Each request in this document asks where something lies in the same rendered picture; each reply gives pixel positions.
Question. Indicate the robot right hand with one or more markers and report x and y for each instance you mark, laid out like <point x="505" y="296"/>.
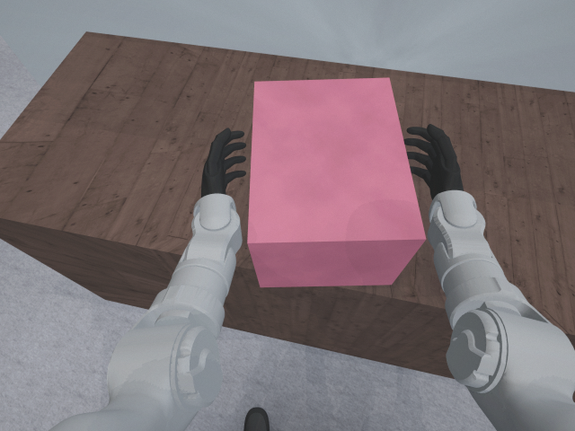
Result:
<point x="443" y="171"/>

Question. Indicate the robot left foot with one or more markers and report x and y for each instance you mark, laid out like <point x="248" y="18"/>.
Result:
<point x="256" y="420"/>

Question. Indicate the robot right forearm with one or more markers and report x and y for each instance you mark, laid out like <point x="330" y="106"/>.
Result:
<point x="468" y="272"/>

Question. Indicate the robot left forearm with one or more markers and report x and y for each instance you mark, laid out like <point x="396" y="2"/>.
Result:
<point x="201" y="281"/>

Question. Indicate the robot left upper arm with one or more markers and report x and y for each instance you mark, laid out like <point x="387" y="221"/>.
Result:
<point x="159" y="378"/>

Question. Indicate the carton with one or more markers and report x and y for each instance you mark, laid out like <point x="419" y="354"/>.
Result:
<point x="332" y="200"/>

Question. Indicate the pedestal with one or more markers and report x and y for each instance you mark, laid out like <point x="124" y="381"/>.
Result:
<point x="100" y="173"/>

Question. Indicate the robot left hand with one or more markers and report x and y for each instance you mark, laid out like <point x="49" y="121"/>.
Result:
<point x="214" y="177"/>

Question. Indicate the robot right upper arm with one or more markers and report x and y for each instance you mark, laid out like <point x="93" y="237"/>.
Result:
<point x="520" y="371"/>

